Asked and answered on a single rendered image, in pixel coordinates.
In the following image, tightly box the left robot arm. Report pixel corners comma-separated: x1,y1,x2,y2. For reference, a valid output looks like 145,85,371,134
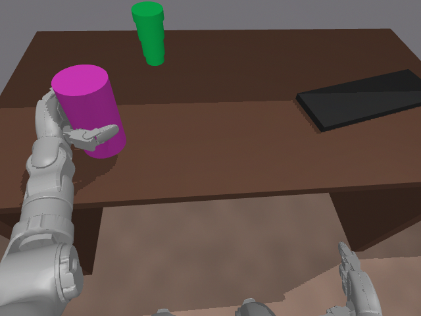
0,136,84,316

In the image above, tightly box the right robot hand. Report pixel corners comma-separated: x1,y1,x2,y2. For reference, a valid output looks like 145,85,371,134
319,242,383,316

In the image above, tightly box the left robot hand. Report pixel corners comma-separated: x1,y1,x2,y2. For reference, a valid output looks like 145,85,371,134
35,87,119,151

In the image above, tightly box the desk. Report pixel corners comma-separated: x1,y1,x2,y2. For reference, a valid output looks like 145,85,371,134
0,29,421,276

